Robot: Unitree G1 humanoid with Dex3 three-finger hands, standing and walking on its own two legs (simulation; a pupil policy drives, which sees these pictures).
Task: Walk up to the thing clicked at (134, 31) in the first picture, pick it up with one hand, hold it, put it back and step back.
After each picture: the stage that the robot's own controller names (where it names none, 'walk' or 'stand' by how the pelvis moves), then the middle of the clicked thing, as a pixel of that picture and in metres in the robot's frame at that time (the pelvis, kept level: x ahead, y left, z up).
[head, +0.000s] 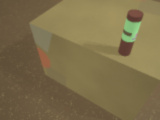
stand; (129, 35) +0.67 -0.22 -0.02
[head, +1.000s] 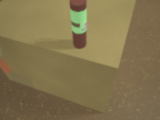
rise first; (79, 25) +0.65 +0.05 +0.01
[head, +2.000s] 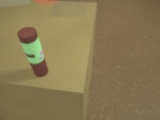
stand; (35, 54) +0.52 +0.22 -0.01
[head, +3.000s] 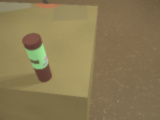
stand; (39, 60) +0.50 +0.21 -0.02
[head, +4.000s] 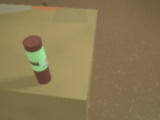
stand; (39, 62) +0.50 +0.21 -0.03
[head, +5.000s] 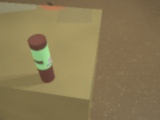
stand; (43, 61) +0.51 +0.19 -0.03
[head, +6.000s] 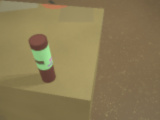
stand; (44, 61) +0.50 +0.19 -0.03
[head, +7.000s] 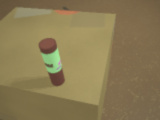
rise first; (53, 64) +0.50 +0.18 -0.02
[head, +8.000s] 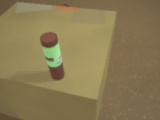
go down; (53, 58) +0.52 +0.17 -0.02
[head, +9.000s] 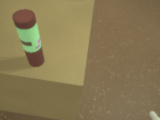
go down; (31, 42) +0.53 +0.17 +0.01
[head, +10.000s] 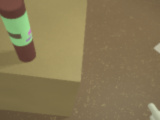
go down; (20, 34) +0.52 +0.17 +0.05
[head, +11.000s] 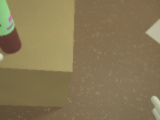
close in; (0, 21) +0.53 +0.19 +0.08
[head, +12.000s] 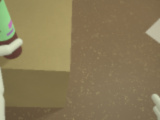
close; (0, 27) +0.51 +0.18 +0.08
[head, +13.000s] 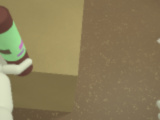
lift; (11, 48) +0.45 +0.18 +0.07
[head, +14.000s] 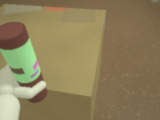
lift; (26, 68) +0.32 +0.17 +0.17
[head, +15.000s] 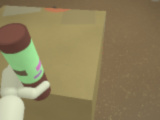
hold; (29, 69) +0.32 +0.16 +0.17
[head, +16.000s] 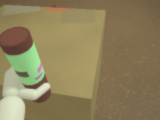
hold; (30, 71) +0.33 +0.16 +0.15
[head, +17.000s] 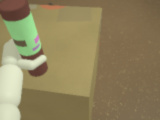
crouch; (28, 43) +0.41 +0.16 +0.18
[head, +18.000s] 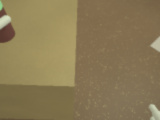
lower; out of the picture +0.53 +0.20 +0.20
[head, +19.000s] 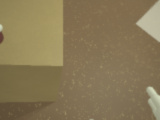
lower; out of the picture +0.55 +0.20 +0.09
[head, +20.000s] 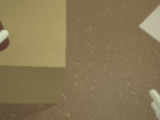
lower; out of the picture +0.53 +0.19 +0.09
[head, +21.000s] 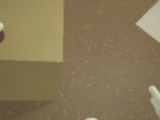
lower; out of the picture +0.55 +0.19 +0.10
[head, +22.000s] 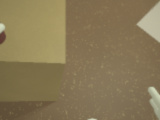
lower; out of the picture +0.54 +0.20 +0.10
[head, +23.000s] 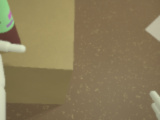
withdraw; out of the picture +0.52 +0.18 +0.08
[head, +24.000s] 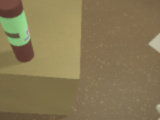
sink last; (18, 33) +0.52 +0.17 +0.05
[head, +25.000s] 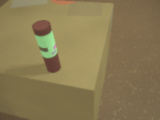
stand; (48, 49) +0.54 +0.18 +0.04
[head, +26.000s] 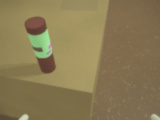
stand; (42, 48) +0.51 +0.18 +0.04
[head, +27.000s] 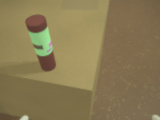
stand; (43, 46) +0.52 +0.18 +0.05
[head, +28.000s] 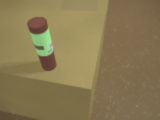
stand; (44, 47) +0.53 +0.18 +0.03
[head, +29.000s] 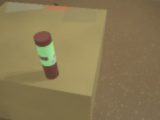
walk; (47, 57) +0.53 +0.18 -0.02
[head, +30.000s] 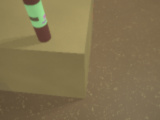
walk; (38, 19) +0.67 +0.22 +0.00
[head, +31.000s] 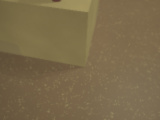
walk; out of the picture +0.99 +0.16 +0.00
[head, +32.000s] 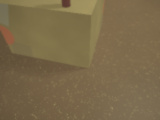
stand; out of the picture +1.17 +0.17 -0.01
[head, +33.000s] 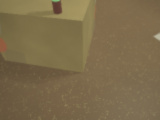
stand; out of the picture +1.16 +0.20 -0.03
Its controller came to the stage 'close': yes
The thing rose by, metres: 0.20
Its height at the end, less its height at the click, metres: +0.00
